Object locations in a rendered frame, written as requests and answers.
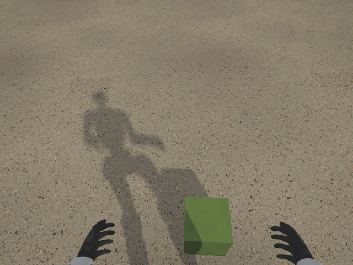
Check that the right robot hand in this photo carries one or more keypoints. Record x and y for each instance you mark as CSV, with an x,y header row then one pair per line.
x,y
296,245

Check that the left robot hand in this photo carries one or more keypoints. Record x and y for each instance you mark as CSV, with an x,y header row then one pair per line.
x,y
92,243

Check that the carton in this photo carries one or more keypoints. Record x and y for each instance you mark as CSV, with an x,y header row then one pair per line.
x,y
207,226

